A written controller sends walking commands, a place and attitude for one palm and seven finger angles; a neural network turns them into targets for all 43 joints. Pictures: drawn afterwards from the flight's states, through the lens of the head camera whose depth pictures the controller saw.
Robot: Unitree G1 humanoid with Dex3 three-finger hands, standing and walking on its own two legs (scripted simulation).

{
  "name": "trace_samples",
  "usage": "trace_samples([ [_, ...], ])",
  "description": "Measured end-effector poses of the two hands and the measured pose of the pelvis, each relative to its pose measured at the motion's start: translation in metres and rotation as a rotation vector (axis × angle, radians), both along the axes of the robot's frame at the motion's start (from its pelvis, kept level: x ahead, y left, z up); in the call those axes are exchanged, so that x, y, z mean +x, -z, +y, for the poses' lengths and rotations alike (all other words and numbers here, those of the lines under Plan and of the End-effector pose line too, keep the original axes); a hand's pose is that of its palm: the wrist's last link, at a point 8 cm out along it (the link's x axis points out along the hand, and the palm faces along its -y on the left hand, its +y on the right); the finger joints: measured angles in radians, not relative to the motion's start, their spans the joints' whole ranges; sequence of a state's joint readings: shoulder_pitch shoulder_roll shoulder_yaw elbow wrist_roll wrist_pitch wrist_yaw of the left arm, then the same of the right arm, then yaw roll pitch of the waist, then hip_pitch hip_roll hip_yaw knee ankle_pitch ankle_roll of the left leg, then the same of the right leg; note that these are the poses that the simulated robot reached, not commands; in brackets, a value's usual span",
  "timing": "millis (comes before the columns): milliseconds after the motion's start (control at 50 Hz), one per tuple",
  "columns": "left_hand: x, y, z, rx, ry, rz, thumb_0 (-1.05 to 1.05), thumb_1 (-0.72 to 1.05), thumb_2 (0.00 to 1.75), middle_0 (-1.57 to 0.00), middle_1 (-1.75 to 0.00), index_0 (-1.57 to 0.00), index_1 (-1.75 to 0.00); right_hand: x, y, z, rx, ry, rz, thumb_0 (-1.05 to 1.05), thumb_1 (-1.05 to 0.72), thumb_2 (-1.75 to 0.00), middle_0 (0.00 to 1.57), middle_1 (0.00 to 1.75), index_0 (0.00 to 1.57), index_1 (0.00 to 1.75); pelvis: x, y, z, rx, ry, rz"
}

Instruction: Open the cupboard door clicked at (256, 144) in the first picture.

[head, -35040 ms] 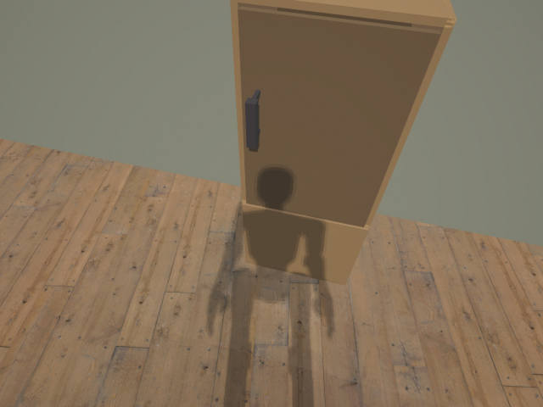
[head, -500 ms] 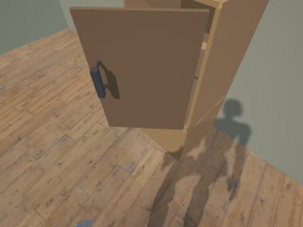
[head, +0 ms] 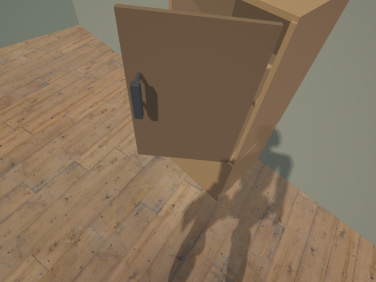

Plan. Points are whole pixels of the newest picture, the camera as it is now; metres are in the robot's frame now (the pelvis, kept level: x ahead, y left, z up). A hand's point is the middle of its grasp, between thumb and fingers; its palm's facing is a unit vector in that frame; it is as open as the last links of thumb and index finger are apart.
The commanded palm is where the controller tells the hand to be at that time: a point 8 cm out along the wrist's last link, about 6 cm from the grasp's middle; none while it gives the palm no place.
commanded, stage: come to a stop and stand still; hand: left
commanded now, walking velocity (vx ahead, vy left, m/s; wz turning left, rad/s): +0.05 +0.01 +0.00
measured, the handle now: (138, 95) +0.60 +0.18 +0.01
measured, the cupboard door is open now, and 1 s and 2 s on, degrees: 41 41 41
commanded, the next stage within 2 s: look again from close up in 0.98 s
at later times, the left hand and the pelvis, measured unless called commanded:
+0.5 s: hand out of the picture +0.02 +0.12 -0.18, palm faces +0.05 -0.98 -0.19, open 7.3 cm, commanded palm none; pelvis +0.00 -0.06 -0.01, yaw +1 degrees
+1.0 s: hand out of the picture +0.01 +0.11 -0.19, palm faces +0.07 -0.99 -0.15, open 7.4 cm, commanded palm none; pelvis +0.03 -0.05 -0.01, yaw +1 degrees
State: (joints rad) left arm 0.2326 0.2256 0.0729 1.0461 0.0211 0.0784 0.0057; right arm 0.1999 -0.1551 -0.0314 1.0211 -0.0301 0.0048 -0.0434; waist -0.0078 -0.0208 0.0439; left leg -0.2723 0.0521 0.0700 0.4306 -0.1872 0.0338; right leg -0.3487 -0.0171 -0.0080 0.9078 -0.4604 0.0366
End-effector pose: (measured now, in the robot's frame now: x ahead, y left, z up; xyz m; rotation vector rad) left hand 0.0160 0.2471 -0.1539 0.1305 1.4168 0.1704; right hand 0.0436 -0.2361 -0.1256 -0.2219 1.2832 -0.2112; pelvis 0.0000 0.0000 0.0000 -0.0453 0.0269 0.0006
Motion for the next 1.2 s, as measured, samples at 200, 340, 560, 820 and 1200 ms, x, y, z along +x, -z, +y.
trace_samples([
  [200, 0.007, -0.002, -0.047, 0.025, 0.041, -0.089, 0.0, 0.91, 0.9, -0.19, -0.3, -0.2, -0.3, -0.058, 0.028, -0.043, 0.055, 0.06, 0.116, 0.0, -0.91, -0.9, 0.2, 0.3, 0.2, 0.3, -0.014, 0.012, -0.036, 0.038, -0.012, -0.021],
  [340, 0.005, 0.001, -0.067, 0.01, 0.028, -0.083, 0.01, 0.94, 0.9, -0.2, -0.3, -0.21, -0.3, -0.074, 0.028, -0.044, 0.077, 0.064, 0.162, 0.0, -0.91, -0.9, 0.19, 0.3, 0.2, 0.3, -0.006, 0.011, -0.048, 0.039, -0.02, -0.039],
  [560, -0.011, 0.0, -0.081, -0.003, -0.008, -0.021, 0.01, 0.92, 0.9, -0.2, -0.3, -0.2, -0.3, -0.063, 0.03, -0.029, 0.13, 0.041, 0.188, 0.0, -0.91, -0.9, 0.2, 0.3, 0.2, 0.3, 0.004, 0.007, -0.057, 0.047, -0.024, -0.037],
  [820, -0.019, 0.005, -0.098, -0.043, -0.035, 0.025, 0.0, 0.91, 0.9, -0.2, -0.3, -0.2, -0.3, -0.022, 0.026, -0.041, 0.083, 0.014, 0.129, 0.01, -0.91, -0.9, 0.2, 0.3, 0.2, 0.3, 0.019, 0.007, -0.057, 0.051, -0.022, -0.039],
  [1200, 0.005, 0.005, -0.068, 0.01, 0.037, -0.035, 0.0, 0.9, 0.9, -0.2, -0.3, -0.2, -0.3, 0.004, 0.029, -0.035, 0.073, 0.01, 0.022, 0.0, -0.92, -0.9, 0.2, 0.3, 0.2, 0.3, 0.023, 0.014, -0.039, 0.031, -0.002, -0.02],
])
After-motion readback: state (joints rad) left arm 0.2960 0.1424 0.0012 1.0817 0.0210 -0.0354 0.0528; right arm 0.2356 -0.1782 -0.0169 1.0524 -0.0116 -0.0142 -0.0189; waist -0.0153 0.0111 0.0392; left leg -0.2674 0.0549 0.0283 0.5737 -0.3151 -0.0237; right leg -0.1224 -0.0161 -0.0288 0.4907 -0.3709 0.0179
